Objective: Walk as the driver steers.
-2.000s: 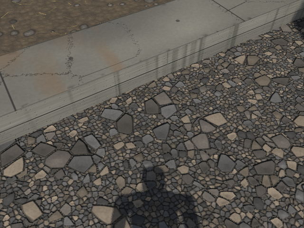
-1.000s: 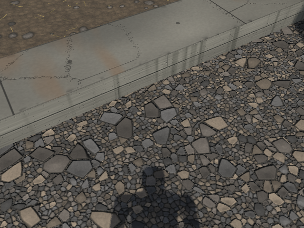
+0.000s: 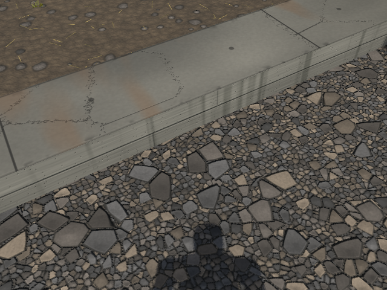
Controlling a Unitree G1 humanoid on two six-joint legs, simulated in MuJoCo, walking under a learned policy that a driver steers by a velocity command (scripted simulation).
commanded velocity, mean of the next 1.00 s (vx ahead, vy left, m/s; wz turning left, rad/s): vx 0.12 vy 0.00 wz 0.00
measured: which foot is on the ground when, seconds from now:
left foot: up 0.00-0.26, down 0.28-1.00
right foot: down 0.00-0.28, up 0.30-0.60, down 0.62-1.00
